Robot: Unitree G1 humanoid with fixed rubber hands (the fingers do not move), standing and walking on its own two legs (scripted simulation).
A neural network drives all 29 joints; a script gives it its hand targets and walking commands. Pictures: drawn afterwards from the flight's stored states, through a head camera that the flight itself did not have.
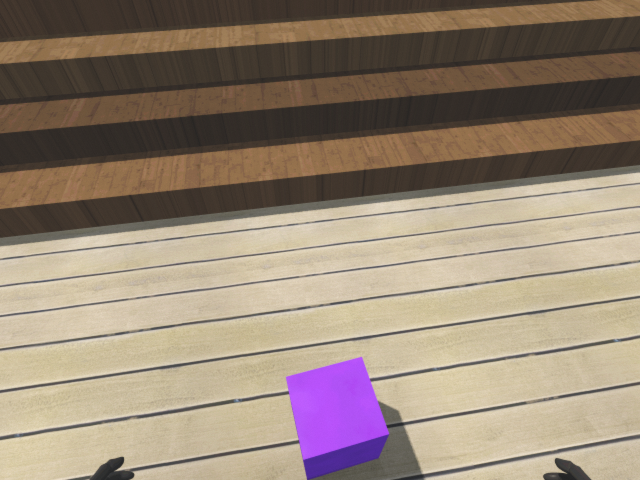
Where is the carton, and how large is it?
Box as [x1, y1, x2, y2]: [286, 357, 388, 479]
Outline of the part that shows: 361,357 286,377 307,479 377,458 385,442 388,432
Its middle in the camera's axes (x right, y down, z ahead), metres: +0.04 +0.49 +1.07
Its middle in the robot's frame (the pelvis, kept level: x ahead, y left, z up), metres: +0.38 -0.01 -0.66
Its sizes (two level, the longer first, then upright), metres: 0.210 0.200 0.250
